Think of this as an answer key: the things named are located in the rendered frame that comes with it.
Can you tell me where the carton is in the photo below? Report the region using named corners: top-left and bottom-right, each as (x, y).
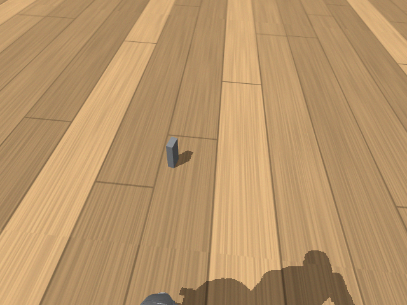
top-left (166, 137), bottom-right (179, 168)

